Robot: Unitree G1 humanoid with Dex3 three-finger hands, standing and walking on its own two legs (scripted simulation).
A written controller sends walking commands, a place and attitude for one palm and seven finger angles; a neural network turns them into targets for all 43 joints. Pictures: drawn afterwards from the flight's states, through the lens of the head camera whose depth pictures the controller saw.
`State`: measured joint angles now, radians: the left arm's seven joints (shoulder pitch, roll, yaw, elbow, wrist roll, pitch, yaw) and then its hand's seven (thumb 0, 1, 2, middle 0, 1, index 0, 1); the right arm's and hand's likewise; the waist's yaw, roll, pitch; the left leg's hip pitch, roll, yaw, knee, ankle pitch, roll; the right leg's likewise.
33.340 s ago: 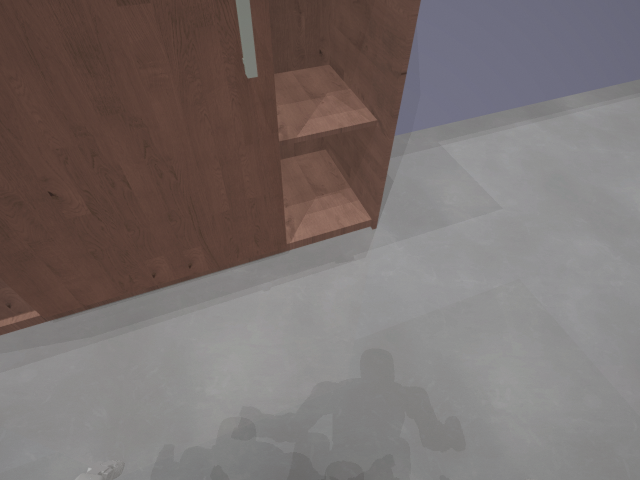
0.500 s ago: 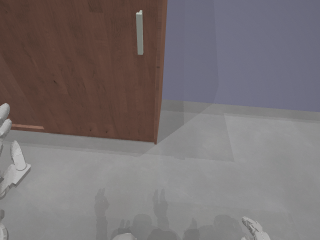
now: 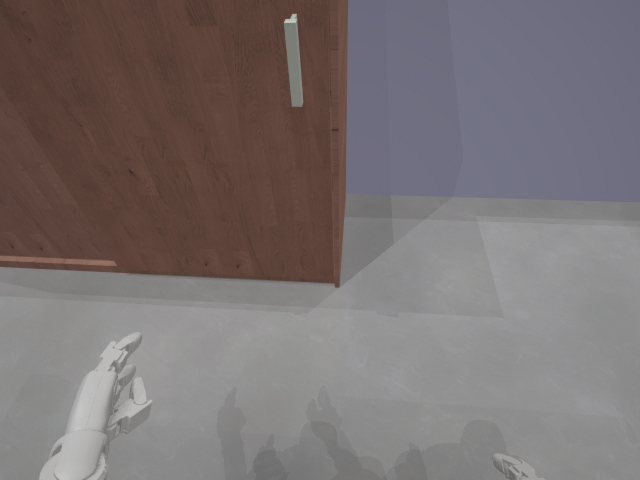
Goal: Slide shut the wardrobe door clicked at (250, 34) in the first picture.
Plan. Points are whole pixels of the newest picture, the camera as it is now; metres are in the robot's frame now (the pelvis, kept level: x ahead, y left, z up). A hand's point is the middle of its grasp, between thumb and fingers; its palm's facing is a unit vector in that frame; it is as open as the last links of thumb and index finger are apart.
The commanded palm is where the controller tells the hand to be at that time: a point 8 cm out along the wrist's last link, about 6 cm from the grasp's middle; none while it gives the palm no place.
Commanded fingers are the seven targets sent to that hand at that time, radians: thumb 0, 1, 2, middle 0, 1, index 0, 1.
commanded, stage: let the arm hang, fingers relaxed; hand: left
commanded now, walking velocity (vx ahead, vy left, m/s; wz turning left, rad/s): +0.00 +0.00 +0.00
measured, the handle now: (295, 61) +0.92 +0.10 +0.13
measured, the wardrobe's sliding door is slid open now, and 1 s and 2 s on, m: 0.00 0.00 0.00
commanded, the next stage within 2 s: look to check the result in 0.96 s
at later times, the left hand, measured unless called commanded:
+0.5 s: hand out of the picture +0.01 +0.22 -0.15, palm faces -0.07 -0.96 -0.26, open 7.3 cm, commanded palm none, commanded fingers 0.00 0.90 0.90 -0.20 -0.30 -0.20 -0.30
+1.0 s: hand out of the picture +0.07 +0.19 -0.15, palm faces -0.08 -0.97 -0.21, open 7.4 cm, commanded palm none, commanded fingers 0.00 0.90 0.90 -0.20 -0.30 -0.20 -0.30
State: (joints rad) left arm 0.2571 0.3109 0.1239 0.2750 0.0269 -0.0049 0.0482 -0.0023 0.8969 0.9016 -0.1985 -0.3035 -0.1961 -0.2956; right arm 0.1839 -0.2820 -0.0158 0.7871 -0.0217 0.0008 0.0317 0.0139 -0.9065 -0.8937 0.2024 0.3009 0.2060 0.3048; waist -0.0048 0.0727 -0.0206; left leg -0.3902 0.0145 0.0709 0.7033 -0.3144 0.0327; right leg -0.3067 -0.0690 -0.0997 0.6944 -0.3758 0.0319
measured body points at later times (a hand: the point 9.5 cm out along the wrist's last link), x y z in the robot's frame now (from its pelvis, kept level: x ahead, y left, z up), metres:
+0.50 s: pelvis +0.02 +0.01 +0.03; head +0.06 +0.01 +0.47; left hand +0.01 +0.27 -0.13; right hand +0.02 -0.22 -0.13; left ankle +0.04 +0.09 -0.72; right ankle -0.01 -0.13 -0.72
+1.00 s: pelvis +0.04 +0.01 +0.03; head +0.06 +0.01 +0.48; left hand +0.08 +0.25 -0.13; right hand +0.02 -0.21 -0.13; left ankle +0.04 +0.09 -0.72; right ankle -0.01 -0.13 -0.72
